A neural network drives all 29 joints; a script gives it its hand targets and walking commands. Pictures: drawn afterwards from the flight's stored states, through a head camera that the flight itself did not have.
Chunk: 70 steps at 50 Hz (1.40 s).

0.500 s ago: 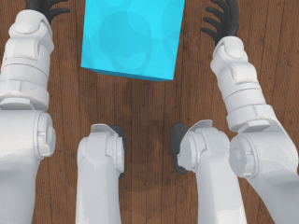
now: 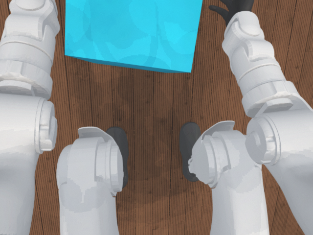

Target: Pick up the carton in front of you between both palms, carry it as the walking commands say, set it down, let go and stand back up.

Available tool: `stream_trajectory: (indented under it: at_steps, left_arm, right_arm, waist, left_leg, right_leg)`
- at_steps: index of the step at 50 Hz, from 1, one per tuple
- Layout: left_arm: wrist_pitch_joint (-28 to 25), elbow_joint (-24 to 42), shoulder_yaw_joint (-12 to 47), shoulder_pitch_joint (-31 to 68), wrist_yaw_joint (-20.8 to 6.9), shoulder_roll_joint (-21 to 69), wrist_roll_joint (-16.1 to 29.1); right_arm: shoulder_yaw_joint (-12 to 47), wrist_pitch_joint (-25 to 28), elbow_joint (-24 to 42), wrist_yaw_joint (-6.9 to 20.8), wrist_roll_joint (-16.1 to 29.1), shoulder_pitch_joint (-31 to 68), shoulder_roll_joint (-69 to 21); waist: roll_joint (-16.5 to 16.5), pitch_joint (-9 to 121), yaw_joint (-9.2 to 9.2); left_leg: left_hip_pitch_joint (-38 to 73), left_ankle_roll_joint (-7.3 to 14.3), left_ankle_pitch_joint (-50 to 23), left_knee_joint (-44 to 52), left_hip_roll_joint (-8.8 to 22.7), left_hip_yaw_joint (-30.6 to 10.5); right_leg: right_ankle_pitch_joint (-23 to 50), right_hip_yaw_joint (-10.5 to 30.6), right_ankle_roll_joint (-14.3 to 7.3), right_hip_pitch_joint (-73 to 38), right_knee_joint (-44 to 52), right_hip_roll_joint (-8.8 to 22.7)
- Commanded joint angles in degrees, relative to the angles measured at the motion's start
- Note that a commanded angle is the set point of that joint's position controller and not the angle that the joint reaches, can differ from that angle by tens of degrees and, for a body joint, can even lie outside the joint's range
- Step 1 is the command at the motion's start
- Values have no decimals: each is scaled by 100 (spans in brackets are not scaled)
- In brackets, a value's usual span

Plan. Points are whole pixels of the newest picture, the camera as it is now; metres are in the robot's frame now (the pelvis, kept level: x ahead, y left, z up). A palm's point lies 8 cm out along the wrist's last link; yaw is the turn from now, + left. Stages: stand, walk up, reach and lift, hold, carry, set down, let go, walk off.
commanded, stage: reach and lift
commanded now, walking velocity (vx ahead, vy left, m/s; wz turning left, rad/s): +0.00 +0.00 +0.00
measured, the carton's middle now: (135, 19) +0.53 +0.07 -0.25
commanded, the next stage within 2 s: none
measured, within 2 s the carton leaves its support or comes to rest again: leaves its support in 0.56 s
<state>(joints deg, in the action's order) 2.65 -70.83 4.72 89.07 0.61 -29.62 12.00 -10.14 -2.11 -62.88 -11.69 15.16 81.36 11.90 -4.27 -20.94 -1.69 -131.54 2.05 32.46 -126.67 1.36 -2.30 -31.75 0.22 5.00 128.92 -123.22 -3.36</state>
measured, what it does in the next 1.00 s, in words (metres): rises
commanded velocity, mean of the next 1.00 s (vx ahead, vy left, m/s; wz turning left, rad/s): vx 0.00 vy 0.00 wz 0.00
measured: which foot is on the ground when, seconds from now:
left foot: down 0.00-1.00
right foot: down 0.00-1.00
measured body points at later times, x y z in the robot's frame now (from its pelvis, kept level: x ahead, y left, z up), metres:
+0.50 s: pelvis +0.00 +0.00 +0.00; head +0.36 +0.07 +0.25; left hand +0.56 +0.22 -0.18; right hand +0.55 -0.09 -0.17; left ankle +0.11 +0.11 -0.34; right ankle +0.13 -0.13 -0.34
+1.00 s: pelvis +0.00 -0.02 +0.07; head +0.27 +0.05 +0.42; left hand +0.51 +0.22 -0.01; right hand +0.52 -0.08 +0.00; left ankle +0.11 +0.11 -0.34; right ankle +0.13 -0.14 -0.34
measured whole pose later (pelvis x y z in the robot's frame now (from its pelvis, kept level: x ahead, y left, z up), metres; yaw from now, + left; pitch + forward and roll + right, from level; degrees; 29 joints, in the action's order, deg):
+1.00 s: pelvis +0.00 -0.02 +0.07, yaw +6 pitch +41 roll -3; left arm 20.9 -52.5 -17.8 70.8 -2.0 -11.1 -10.4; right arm -34.4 -16.9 -38.7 -8.8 -9.5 62.4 -6.0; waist -2.8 3.9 -0.2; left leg -123.9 -1.5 27.7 -110.3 -3.2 -4.1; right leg -30.3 2.0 4.1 121.3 -109.8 -4.6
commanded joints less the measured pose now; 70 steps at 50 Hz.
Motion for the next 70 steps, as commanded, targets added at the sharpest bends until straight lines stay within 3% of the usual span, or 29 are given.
stream_trajectory:
  at_steps: [1, 6, 12, 15, 17, 19, 22, 25, 28, 31, 33, 34, 36, 40, 43, 47, 49, 53, 59, 65, 70]
  left_arm:
    - [-88, 325, -161, 1334, 3, -480, -90]
    - [-120, 305, -107, 1469, -24, -333, -77]
    - [-119, 318, 258, 1920, -60, 334, -3]
    - [-70, 238, 361, 2178, -176, 1128, -91]
    - [43, 378, 734, 2695, -531, 2893, -78]
    - [202, 443, 626, 2752, -930, 4213, -297]
    - [427, 713, 310, 2515, -1331, 5274, -631]
    - [549, 1083, 243, 2387, -1513, 5876, -658]
    - [594, 1664, 443, 2390, -1514, 6298, -465]
    - [677, 2594, 724, 2519, -1411, 6656, -335]
    - [788, 3212, 893, 2520, -1320, 6900, -313]
    - [825, 3454, 997, 2540, -1174, 7006, -399]
    - [1013, 3780, 1065, 2371, -1116, 7260, -404]
    - [1313, 3582, 867, 1756, -1085, 7646, -662]
    - [1464, 3012, 479, 1464, -1230, 7824, -946]
    - [1621, 2272, -245, 1278, -1456, 7875, -1440]
    - [1652, 2098, -522, 1178, -1512, 7900, -1654]
    - [1661, 2053, -809, 932, -1557, 7967, -1926]
    - [1700, 2631, -456, 624, -1587, 8250, -1827]
    - [1794, 3339, 252, 286, -1575, 8616, -1462]
    - [1838, 3589, 604, -87, -1515, 8867, -1316]
  right_arm:
    - [-170, 119, 459, 24, -168, 571, 180]
    - [-233, 152, 458, 23, -291, 723, 131]
    - [-89, 173, 447, 10, -295, 1166, -529]
    - [-298, 153, 330, 35, -637, 1350, -1038]
    - [-40, 72, 444, 413, -715, 2057, -2641]
    - [-25, -138, 616, 841, -955, 2586, -3777]
    - [-81, -411, 832, 1263, -1201, 2864, -4656]
    - [-33, -553, 1099, 1477, -1216, 2769, -5256]
    - [232, -640, 1421, 1550, -981, 2707, -5804]
    - [665, -774, 1814, 1584, -685, 2650, -6307]
    - [985, -908, 2113, 1603, -578, 2608, -6604]
    - [1135, -970, 2162, 1568, -632, 2560, -6648]
    - [1410, -1081, 2757, 1604, -570, 2785, -6708]
    - [1692, -1279, 3276, 1630, -791, 2925, -6773]
    - [1344, -1439, 2821, 1608, -1236, 2574, -6828]
    - [522, -1595, 2177, 1606, -1904, 2154, -6761]
    - [343, -1635, 2128, 1628, -2080, 2103, -6852]
    - [430, -1705, 2153, 1757, -2123, 2001, -7204]
    - [1101, -1810, 2443, 1910, -1871, 1613, -7682]
    - [1747, -1884, 2771, 1971, -1596, 1070, -7885]
    - [1906, -1905, 2762, 2023, -1560, 459, -7928]
  waist:
    - [1146, 6683, 109]
    - [1037, 6413, 45]
    - [1027, 6357, 66]
    - [1094, 6271, -110]
    - [1111, 6161, -126]
    - [1135, 5993, -71]
    - [1042, 5864, 91]
    - [900, 6189, 136]
    - [900, 7174, 186]
    - [1157, 8578, 327]
    - [1375, 9372, 379]
    - [1434, 9705, 318]
    - [1556, 10130, 395]
    - [1233, 9759, 402]
    - [1027, 8654, 234]
    - [962, 7647, -18]
    - [909, 7659, 13]
    - [666, 7996, 240]
    - [451, 8803, 416]
    - [530, 9192, 352]
    - [707, 8870, 256]
  left_leg:
    - [4261, -173, -2225, 1233, -26, -176]
    - [3797, -152, -1894, 1292, -39, -150]
    - [3709, -122, -1556, 1405, -115, -118]
    - [3686, -148, -1418, 1401, -199, -89]
    - [3656, -144, -1444, 1394, -279, -135]
    - [3491, -152, -1398, 1335, -376, -35]
    - [3141, -115, -1408, 1249, -496, 111]
    - [3234, -85, -1802, 1150, -512, 142]
    - [3868, -128, -2485, 1130, -521, 195]
    - [4994, -222, -3336, 1176, -549, 256]
    - [5806, -285, -3776, 1224, -579, 287]
    - [6252, -314, -3940, 1237, -571, 292]
    - [6778, -328, -3919, 1395, -644, 304]
    - [5973, -293, -2724, 1911, -803, 452]
    - [4733, -252, -1401, 2368, -869, 539]
    - [3964, -203, -448, 2835, -879, 555]
    - [4018, -179, -407, 3002, -892, 560]
    - [4321, -139, -739, 3291, -937, 599]
    - [5113, -136, -1419, 3648, -962, 633]
    - [5985, -217, -1799, 4022, -995, 595]
    - [6550, -280, -1775, 4463, -1016, 520]
  right_leg:
    - [1671, -604, -42, -2367, 643, -136]
    - [1639, -531, -71, -2525, 706, -131]
    - [1521, -511, -101, -2869, 786, -237]
    - [1469, -541, -132, -3004, 809, -312]
    - [1458, -541, -213, -2838, 753, -424]
    - [1379, -533, -262, -2729, 663, -476]
    - [1288, -585, -278, -2582, 595, -549]
    - [1518, -666, -290, -2507, 497, -599]
    - [1977, -714, -287, -2671, 444, -623]
    - [2336, -787, -259, -2658, 493, -645]
    - [2323, -840, -236, -2447, 608, -681]
    - [2251, -858, -170, -2244, 673, -739]
    - [1954, -891, -194, -2108, 853, -766]
    - [1428, -835, -240, -2591, 1321, -788]
    - [829, -752, -320, -2849, 1747, -782]
    - [246, -693, -386, -2911, 2293, -762]
    - [222, -668, -367, -3040, 2494, -770]
    - [466, -617, -279, -3414, 2833, -796]
    - [1005, -563, -183, -4169, 3268, -821]
    - [1315, -492, -198, -4813, 3671, -822]
    - [1288, -402, -253, -5156, 4084, -811]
